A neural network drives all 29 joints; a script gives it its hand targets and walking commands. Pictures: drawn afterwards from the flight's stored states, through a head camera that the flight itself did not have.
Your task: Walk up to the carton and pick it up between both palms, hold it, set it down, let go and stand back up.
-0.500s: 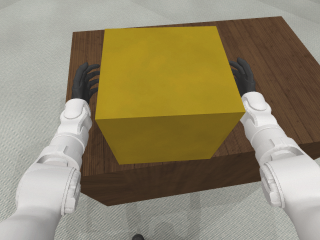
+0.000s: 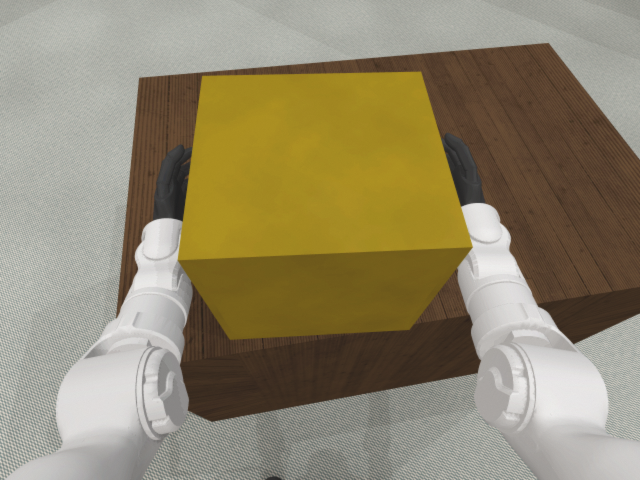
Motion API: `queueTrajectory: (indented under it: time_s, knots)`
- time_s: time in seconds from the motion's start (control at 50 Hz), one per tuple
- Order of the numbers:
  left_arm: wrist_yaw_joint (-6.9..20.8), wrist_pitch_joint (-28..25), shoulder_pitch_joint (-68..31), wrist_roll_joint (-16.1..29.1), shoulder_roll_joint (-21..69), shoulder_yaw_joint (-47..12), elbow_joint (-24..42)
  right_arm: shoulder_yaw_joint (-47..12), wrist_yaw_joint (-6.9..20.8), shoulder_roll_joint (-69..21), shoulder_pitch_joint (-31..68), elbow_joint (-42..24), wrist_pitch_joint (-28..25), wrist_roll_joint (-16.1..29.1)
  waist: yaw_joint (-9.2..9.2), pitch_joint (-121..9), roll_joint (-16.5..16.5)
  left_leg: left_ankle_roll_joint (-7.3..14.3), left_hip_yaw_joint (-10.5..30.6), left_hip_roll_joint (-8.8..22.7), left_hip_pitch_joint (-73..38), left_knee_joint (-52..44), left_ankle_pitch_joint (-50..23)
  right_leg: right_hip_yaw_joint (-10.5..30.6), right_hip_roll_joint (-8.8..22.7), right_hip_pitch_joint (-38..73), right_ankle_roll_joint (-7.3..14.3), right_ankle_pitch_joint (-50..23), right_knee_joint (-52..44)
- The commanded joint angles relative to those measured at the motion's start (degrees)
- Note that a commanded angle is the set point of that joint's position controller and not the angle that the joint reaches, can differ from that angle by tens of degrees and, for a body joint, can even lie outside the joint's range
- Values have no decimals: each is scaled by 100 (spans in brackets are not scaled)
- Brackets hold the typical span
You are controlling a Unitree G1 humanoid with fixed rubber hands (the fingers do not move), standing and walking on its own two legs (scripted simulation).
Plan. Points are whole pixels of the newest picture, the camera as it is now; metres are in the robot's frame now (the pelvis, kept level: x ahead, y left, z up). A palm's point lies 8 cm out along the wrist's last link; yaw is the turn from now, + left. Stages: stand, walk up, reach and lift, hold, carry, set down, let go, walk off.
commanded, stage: reach and lift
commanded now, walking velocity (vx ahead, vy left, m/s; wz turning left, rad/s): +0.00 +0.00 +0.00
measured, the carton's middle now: (317, 217) +0.47 -0.01 +0.01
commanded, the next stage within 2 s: none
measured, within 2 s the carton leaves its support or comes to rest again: leaves its support in 1.66 s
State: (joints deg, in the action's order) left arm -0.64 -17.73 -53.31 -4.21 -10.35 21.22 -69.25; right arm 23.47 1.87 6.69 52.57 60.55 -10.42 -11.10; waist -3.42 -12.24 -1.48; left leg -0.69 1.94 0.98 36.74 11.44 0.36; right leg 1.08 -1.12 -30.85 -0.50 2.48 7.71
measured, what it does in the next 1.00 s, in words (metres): stands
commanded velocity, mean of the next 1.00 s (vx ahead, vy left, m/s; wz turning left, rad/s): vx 0.00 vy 0.00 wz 0.00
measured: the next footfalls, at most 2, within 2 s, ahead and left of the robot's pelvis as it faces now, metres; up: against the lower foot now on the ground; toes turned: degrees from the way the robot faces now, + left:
none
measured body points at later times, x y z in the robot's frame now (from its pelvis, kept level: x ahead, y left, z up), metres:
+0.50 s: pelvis +0.02 +0.00 +0.00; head +0.12 +0.01 +0.44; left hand +0.48 +0.17 +0.05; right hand +0.46 -0.20 +0.06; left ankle +0.02 +0.12 -0.74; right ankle -0.03 -0.12 -0.74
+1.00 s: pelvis +0.01 -0.01 +0.00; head +0.12 +0.01 +0.44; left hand +0.48 +0.17 +0.05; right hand +0.46 -0.19 +0.06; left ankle +0.02 +0.12 -0.74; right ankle -0.03 -0.12 -0.74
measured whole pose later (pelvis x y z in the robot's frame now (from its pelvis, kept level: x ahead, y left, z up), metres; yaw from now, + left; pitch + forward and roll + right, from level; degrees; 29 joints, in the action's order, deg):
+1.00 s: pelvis +0.01 -0.01 +0.00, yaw +3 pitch +21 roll -1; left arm 1.6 -13.7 -50.0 -11.2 -8.4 24.1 -63.8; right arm 28.9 3.0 1.9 45.3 50.9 -8.6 -17.5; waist -4.6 -8.7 -0.2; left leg -1.1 4.3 0.4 30.2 10.8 1.5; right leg -1.6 -0.7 -24.1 0.0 5.2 8.5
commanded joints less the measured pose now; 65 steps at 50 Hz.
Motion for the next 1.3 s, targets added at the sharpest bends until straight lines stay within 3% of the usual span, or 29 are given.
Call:
queueTrajectory:
  time_s: [0.0,0.28,0.36,0.6,0.72,1.06,1.22,1.28]
  knots:
    - [895,10,-2575,-749,2316,-972,542,-742,558,-2788,1819,-567,-117,-722,9,-3238,-129,-110,-115,-216,-2654,396,-1549,-504,70,2136,-168,-2624,558]
    - [934,105,-2358,-978,2823,-872,734,-1045,409,-3272,1620,-919,-246,-716,47,-2971,-137,66,-173,-283,-2121,395,-2135,-448,127,3107,-288,-4377,1103]
    - [930,110,-2344,-973,2856,-896,748,-1088,409,-3288,1597,-908,-261,-698,53,-2958,-128,63,-161,-263,-2176,377,-2123,-457,112,3098,-286,-4319,1101]
    - [870,269,-2271,-938,2784,-985,867,-961,548,-3020,1551,-961,-99,-703,82,-2925,-240,-133,-78,-179,-2888,438,-1824,-626,2,2246,-215,-2967,682]
    - [860,291,-2409,-909,2788,-1022,936,-853,558,-3011,1595,-1047,-67,-802,19,-2986,-271,-168,-69,-181,-2936,433,-1706,-665,4,2159,-210,-2750,607]
    - [850,175,-2665,-927,3004,-1009,873,-1035,415,-3281,1715,-1181,-237,-829,-49,-3112,-197,-52,-88,-201,-2487,418,-1946,-607,52,2750,-247,-3637,850]
    - [873,-340,-3182,-908,3286,-980,676,-1199,215,-3517,2092,-1309,-1052,-1307,-111,-3921,125,45,-210,-181,-1769,365,-2461,-480,190,3479,-348,-4959,1060]
    - [877,-405,-3122,-948,3325,-1014,550,-1241,217,-3422,2142,-1120,-1308,-1338,-68,-3927,30,6,-184,-140,-1884,299,-2481,-494,194,3405,-332,-4803,1013]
